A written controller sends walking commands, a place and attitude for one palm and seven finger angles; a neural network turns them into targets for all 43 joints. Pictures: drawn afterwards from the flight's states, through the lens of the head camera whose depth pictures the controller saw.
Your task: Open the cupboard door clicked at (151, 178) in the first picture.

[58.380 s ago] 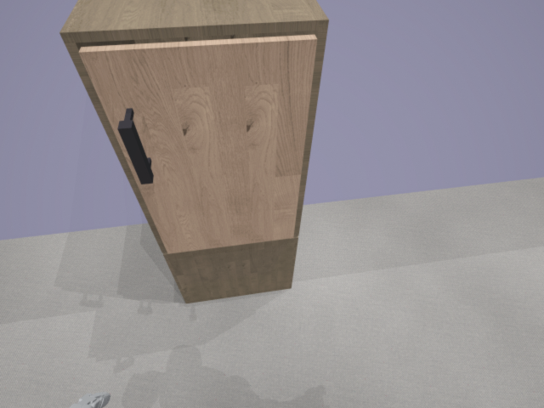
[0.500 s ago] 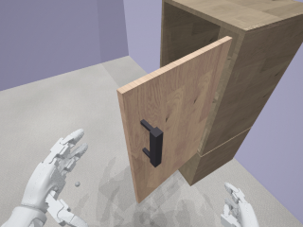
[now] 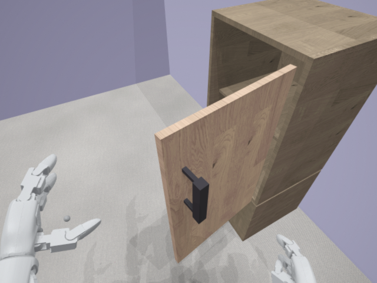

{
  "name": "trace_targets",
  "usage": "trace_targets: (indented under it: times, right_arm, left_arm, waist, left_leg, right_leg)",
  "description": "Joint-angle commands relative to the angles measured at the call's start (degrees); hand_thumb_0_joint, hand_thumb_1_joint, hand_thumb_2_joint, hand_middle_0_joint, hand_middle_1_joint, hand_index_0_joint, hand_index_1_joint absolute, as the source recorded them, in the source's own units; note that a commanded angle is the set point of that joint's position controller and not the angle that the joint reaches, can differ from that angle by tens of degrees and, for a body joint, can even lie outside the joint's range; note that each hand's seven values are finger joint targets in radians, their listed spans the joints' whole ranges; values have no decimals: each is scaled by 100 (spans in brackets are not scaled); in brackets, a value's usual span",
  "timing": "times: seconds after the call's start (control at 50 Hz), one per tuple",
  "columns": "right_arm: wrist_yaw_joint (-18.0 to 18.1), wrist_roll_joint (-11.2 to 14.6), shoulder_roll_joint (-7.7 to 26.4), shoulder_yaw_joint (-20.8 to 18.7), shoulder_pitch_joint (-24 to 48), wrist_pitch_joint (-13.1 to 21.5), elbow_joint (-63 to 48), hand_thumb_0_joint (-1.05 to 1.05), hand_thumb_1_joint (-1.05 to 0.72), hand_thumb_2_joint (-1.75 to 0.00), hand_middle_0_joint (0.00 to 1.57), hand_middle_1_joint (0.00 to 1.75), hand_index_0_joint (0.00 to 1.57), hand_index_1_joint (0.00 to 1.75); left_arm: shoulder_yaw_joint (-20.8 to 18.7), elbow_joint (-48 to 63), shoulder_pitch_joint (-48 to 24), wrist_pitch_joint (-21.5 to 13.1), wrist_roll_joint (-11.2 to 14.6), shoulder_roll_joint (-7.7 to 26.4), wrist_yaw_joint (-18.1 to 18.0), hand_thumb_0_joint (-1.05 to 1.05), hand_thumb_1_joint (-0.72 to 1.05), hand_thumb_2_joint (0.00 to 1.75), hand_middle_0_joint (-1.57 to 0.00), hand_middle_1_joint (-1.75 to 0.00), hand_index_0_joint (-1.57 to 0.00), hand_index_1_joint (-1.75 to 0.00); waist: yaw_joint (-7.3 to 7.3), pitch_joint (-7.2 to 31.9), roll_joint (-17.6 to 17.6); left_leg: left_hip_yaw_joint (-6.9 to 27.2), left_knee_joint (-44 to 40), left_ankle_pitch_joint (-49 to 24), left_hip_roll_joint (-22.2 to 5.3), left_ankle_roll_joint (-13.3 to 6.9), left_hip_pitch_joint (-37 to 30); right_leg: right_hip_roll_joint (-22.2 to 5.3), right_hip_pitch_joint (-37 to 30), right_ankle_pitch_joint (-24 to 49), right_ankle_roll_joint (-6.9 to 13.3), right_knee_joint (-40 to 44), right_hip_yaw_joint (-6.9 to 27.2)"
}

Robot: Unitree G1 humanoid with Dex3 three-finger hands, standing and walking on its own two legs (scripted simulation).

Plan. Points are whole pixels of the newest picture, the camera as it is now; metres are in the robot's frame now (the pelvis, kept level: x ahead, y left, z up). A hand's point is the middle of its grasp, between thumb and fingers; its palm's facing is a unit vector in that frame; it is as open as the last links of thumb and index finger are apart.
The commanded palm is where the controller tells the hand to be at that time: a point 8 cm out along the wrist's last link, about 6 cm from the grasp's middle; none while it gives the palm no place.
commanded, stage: draw the hand back to the body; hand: left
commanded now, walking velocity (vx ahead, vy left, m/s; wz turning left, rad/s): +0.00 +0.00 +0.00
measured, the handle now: (193, 195) +0.29 +0.03 +0.06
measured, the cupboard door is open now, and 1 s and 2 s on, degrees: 100 100 100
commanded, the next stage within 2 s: step back with the hand held close in 0.70 s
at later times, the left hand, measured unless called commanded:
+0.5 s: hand (55, 196) +0.20 +0.25 +0.16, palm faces +0.43 -0.81 -0.40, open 7.7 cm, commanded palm +0.15 +0.29 +0.17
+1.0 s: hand (54, 195) +0.20 +0.25 +0.16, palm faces +0.41 -0.79 -0.45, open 7.4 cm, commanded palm +0.14 +0.28 +0.18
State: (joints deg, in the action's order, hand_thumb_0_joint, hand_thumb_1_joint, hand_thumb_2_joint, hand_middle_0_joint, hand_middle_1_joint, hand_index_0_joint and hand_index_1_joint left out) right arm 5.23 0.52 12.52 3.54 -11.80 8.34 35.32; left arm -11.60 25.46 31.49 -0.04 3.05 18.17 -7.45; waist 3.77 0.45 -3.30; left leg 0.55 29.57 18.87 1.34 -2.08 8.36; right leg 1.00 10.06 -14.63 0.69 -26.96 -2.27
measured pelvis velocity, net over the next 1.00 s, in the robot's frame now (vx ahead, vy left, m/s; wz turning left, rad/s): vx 0.00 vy -0.01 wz -0.03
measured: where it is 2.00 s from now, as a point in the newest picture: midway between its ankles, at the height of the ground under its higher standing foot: outside the picture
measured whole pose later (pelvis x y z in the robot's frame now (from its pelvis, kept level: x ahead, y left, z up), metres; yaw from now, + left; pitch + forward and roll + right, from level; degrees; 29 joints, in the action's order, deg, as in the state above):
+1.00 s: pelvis +0.00 -0.01 +0.01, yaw -2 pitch -1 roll -1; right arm 4.1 0.9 13.9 0.8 -9.4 2.4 35.0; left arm -21.4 21.7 28.5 -6.2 3.3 20.7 -6.9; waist 1.5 0.7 -4.1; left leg -0.6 25.5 16.3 -0.4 -1.1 8.7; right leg 2.8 10.2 -10.7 1.6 -21.4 -1.1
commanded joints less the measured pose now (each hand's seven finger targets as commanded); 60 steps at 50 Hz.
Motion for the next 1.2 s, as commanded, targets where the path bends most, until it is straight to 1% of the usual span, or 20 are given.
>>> trace_targets:
  times: [0.0,0.08,0.1,0.24,0.3,0.38,0.5,0.58,0.64,0.72,0.74,0.76,0.8,0.82,0.84,0.88,0.9,1.0,1.04,1.18]
  right_arm:
    - [-4,-7,655,-335,803,305,-874,0,-90,-90,20,30,20,30]
    - [-52,-2,633,-359,830,191,-851,0,-90,-90,20,30,20,30]
    - [-44,-5,650,-374,863,182,-842,0,-90,-90,20,30,20,30]
    - [-84,25,633,-389,863,107,-805,0,-90,-90,20,30,20,30]
    - [-79,31,645,-412,905,106,-785,0,-90,-90,20,30,20,30]
    - [-116,39,657,-440,886,23,-787,0,-90,-90,20,30,20,30]
    - [-91,24,660,-446,933,60,-791,0,-90,-90,20,30,20,30]
    - [-79,32,617,-428,928,106,-764,0,-90,-90,20,30,20,30]
    - [-56,29,615,-438,936,124,-748,0,-90,-90,20,30,20,30]
    - [-76,23,619,-434,939,136,-738,0,-90,-90,20,30,20,30]
    - [-73,25,614,-438,932,130,-727,0,-90,-90,20,30,20,30]
    - [-82,25,625,-443,938,138,-735,0,-90,-90,20,30,20,30]
    - [-75,27,651,-439,957,153,-719,0,-90,-90,20,30,20,30]
    - [-56,94,782,-503,812,35,-911,0,-90,-90,20,30,20,30]
    - [-49,62,705,-519,782,-71,-815,0,-90,-90,20,30,20,30]
    - [-82,40,755,-530,814,-216,-885,0,-90,-90,20,30,20,30]
    - [-65,32,786,-545,852,-258,-903,0,-90,-90,20,30,20,30]
    - [-3,60,819,-612,876,-491,-1076,0,-90,-90,20,30,20,30]
    - [2,89,775,-627,860,-573,-1174,0,-90,-90,20,30,20,30]
    - [18,102,803,-665,796,-692,-1283,0,-90,-90,20,30,20,30]
  left_arm:
    - [-764,1188,-348,-415,-47,950,-63,0,37,68,-18,-30,-18,-30]
    - [-920,1153,-424,-420,-11,977,-38,0,51,74,-19,-30,-19,-30]
    - [-1080,1125,-462,-430,-18,1135,-53,0,55,75,-19,-30,-19,-30]
    - [-1288,1186,-746,-483,30,1210,-45,0,80,86,-20,-30,-20,-30]
    - [-1475,1077,-801,-492,49,1335,-52,0,90,90,-20,-30,-20,-30]
    - [-1228,834,-646,-478,82,1049,14,0,90,90,-20,-30,-20,-30]
    - [-1390,1022,-824,-547,68,1282,-13,0,90,90,-20,-30,-20,-30]
    - [-1378,1075,-869,-579,65,1265,-23,0,90,90,-20,-30,-20,-30]
    - [-1380,967,-837,-587,77,1247,-24,0,90,90,-20,-30,-20,-30]
    - [-1335,981,-852,-607,71,1205,-15,0,90,90,-20,-30,-20,-30]
    - [-1335,891,-807,-603,77,1192,-16,0,90,90,-20,-30,-20,-30]
    - [-1305,952,-828,-615,67,1171,-7,0,90,90,-20,-30,-20,-30]
    - [-1435,1085,-1288,-639,57,1389,-36,0,90,90,-20,-30,-20,-30]
    - [-2128,1147,-1605,-849,71,1970,-69,0,90,90,-20,-30,-20,-30]
    - [-1846,613,-997,-874,59,1550,-14,0,90,90,-20,-30,-20,-30]
    - [-1546,596,-675,-941,22,1294,31,0,90,90,-20,-30,-20,-30]
    - [-1524,754,-667,-1001,-1,1311,28,0,90,90,-20,-30,-20,-30]
    - [-1745,986,-274,-995,-16,1565,-73,0,90,90,-20,-30,-20,-30]
    - [-1806,1058,-115,-964,-1,1586,-105,0,90,90,-20,-30,-20,-30]
    - [-1872,1249,42,-991,-34,1631,-191,0,90,90,-20,-30,-20,-30]
  waist:
    - [-21,467,-40]
    - [-26,428,0]
    - [13,462,98]
    - [-11,416,-194]
    - [20,388,-111]
    - [-29,260,70]
    - [7,360,33]
    - [-3,329,-171]
    - [-4,262,28]
    - [-4,258,-160]
    - [-4,238,19]
    - [-11,220,-59]
    - [-17,313,-101]
    - [-290,-21,105]
    - [-306,189,376]
    - [-338,344,367]
    - [-328,446,93]
    - [-316,931,48]
    - [-319,1030,232]
    - [-360,899,126]
  left_leg:
    - [78,-711,-2140,-244,146,147]
    - [31,-794,-2308,-270,154,18]
    - [33,-795,-2312,-263,145,20]
    - [-4,-877,-2380,-269,150,-115]
    - [-15,-873,-2363,-264,138,-120]
    - [-77,-925,-2096,-264,92,-130]
    - [-66,-908,-1902,-223,79,-94]
    - [-91,-926,-1769,-217,72,-151]
    - [-98,-903,-1697,-212,54,-134]
    - [-95,-930,-1679,-215,70,-142]
    - [-90,-927,-1645,-217,59,-142]
    - [-96,-934,-1645,-214,64,-137]
    - [-78,-924,-1665,-199,61,-166]
    - [43,-693,-1153,-311,-37,159]
    - [67,-512,-1094,-263,-51,40]
    - [35,-479,-1139,-260,-30,69]
    - [76,-560,-1348,-280,-15,112]
    - [137,-644,-2408,-456,27,258]
    - [141,-613,-2536,-509,33,366]
    - [228,-643,-1555,-557,-45,1141]
  right_leg:
    - [-90,-719,1419,70,377,97]
    - [-88,-748,1536,37,460,99]
    - [-75,-827,1601,51,492,110]
    - [-86,-837,1616,33,570,137]
    - [-77,-855,1653,43,605,151]
    - [-67,-749,1523,6,678,163]
    - [-85,-846,1444,25,701,214]
    - [-85,-771,1322,21,746,231]
    - [-82,-740,1290,14,774,257]
    - [-94,-749,1247,19,777,254]
    - [-79,-724,1209,12,799,255]
    - [-81,-726,1205,18,796,259]
    - [-91,-770,1234,31,805,284]
    - [-381,-136,1464,40,1104,942]
    - [-525,-147,1559,70,1122,994]
    - [-588,-98,1558,65,1090,954]
    - [-586,-225,1760,84,959,841]
    - [-482,-586,2752,9,361,563]
    - [-445,-628,2889,-19,191,545]
    - [-432,-597,2343,-28,-8,651]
